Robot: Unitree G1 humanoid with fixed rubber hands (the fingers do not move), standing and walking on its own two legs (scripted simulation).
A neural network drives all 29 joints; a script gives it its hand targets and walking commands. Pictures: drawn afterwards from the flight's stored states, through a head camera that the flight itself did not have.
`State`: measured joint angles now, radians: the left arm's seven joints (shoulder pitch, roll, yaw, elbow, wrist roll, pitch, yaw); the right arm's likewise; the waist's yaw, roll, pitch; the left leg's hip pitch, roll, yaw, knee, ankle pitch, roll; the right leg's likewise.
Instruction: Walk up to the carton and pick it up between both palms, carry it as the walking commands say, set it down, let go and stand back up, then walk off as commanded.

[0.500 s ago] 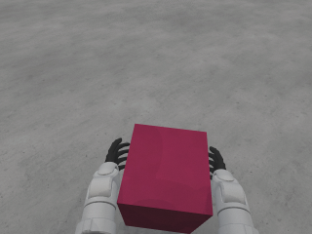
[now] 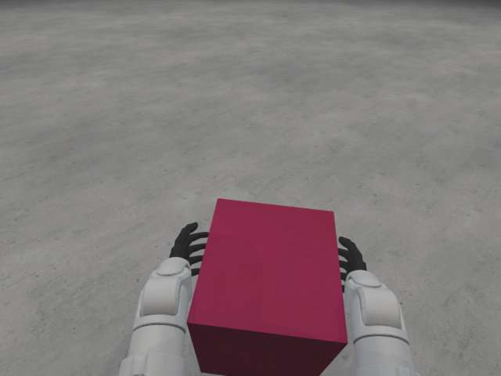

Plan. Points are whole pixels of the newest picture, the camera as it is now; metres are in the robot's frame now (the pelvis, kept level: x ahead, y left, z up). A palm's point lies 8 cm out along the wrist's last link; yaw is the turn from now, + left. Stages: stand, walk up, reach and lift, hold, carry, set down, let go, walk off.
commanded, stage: reach and lift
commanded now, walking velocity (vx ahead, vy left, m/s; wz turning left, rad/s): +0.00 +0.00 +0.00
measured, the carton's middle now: (264, 295) +0.29 +0.00 -0.01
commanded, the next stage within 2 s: hold in 1.02 s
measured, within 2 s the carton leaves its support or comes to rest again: neither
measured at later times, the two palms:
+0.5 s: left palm (182, 270) +0.29 +0.13 +0.05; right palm (357, 282) +0.29 -0.16 +0.04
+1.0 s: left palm (175, 277) +0.28 +0.14 +0.05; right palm (353, 290) +0.27 -0.15 +0.04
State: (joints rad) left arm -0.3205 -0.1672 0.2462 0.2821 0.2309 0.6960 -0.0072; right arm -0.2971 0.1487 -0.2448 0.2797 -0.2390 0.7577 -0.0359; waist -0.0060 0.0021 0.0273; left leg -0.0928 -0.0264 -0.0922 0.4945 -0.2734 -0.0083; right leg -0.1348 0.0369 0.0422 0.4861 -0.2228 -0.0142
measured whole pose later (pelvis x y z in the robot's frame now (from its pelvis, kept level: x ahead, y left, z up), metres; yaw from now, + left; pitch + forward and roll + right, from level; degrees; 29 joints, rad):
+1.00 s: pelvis +0.00 +0.00 +0.00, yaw +0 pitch -8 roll +0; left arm -0.22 -0.14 0.17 0.19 0.21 0.75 0.00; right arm -0.20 0.14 -0.16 0.20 -0.21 0.79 -0.05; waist 0.00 0.00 0.03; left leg -0.05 -0.02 -0.10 0.46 -0.26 -0.01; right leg -0.09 0.04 0.04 0.45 -0.21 -0.02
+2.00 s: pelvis +0.00 -0.01 +0.00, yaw +0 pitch -6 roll +0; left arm -0.21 -0.14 0.18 0.16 0.21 0.76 -0.01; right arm -0.20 0.14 -0.15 0.18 -0.21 0.81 -0.05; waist 0.00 0.01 -0.03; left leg -0.13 -0.02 -0.11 0.49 -0.26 -0.02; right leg -0.17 0.04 0.03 0.49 -0.22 -0.03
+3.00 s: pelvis -0.02 +0.14 -0.02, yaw -3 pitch +3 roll +0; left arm -0.18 -0.14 0.12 -0.31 0.10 1.22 0.10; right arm -0.20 0.14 -0.09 -0.25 -0.11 1.25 -0.12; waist 0.00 0.00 -0.12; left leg -0.42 -0.01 0.06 0.71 -0.34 0.03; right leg -0.45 -0.15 -0.04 0.69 -0.28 0.09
